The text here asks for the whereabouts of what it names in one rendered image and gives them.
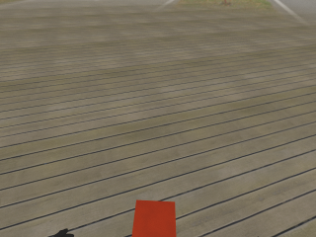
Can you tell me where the carton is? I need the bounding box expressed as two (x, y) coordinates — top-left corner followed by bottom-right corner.
(131, 199), (177, 237)

